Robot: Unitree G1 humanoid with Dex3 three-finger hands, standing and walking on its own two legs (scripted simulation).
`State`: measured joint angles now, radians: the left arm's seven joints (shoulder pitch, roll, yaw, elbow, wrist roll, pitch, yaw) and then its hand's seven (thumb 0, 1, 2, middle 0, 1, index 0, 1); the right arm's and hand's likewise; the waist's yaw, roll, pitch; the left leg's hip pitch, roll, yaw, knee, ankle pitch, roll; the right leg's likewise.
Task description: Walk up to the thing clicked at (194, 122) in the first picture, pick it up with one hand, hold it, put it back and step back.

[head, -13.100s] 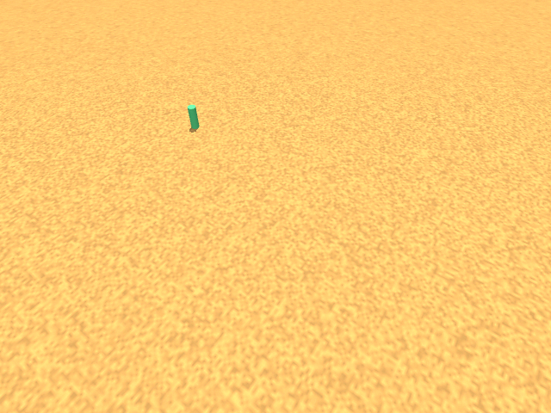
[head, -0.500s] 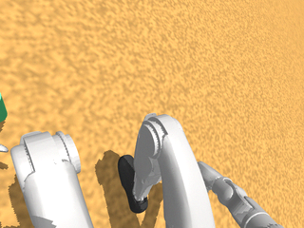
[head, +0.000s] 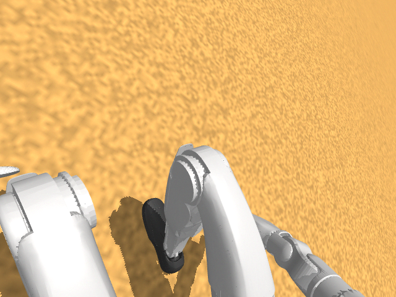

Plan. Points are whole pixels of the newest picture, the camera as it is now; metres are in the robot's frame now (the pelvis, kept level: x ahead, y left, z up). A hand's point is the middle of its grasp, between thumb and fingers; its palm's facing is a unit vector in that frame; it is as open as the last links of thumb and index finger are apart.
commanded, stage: close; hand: left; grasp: from the side
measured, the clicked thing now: out of the picture +0.42 +0.28 -0.20
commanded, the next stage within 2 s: settle in 0.48 s
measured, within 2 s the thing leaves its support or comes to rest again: leaves its support in 0.88 s
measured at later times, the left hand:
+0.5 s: hand out of the picture +0.42 +0.27 -0.18, palm faces +0.29 -0.96 +0.00, open 7.2 cm
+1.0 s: hand out of the picture +0.43 +0.27 -0.16, palm faces +0.30 -0.95 +0.01, open 6.9 cm
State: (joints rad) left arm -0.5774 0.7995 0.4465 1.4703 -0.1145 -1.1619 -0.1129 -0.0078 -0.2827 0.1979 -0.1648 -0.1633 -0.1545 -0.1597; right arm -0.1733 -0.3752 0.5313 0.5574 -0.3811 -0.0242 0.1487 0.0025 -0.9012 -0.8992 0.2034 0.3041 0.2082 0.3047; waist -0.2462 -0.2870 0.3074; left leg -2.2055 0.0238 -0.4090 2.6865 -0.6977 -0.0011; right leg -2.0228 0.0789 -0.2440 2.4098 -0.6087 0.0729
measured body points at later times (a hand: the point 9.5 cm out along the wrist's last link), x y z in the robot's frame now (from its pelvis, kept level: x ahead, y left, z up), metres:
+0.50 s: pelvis +0.00 +0.00 +0.00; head +0.22 +0.20 +0.33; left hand +0.40 +0.32 -0.17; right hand +0.18 -0.24 -0.02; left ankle +0.09 +0.12 -0.24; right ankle +0.15 -0.13 -0.24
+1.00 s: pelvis +0.00 +0.00 +0.01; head +0.22 +0.20 +0.34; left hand +0.40 +0.32 -0.15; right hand +0.18 -0.24 -0.02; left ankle +0.09 +0.12 -0.24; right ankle +0.15 -0.13 -0.24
